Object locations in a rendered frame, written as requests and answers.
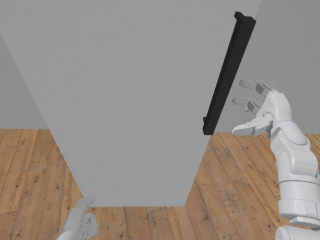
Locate left robot hand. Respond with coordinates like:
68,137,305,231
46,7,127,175
61,195,99,240

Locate fridge door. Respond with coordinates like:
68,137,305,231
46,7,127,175
0,0,262,207

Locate right robot upper arm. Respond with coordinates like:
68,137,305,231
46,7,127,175
275,225,320,240

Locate robot right forearm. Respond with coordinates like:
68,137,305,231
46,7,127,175
267,121,320,232

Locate right robot hand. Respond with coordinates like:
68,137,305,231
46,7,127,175
232,78,293,137

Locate handle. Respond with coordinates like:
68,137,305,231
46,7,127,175
202,11,257,135

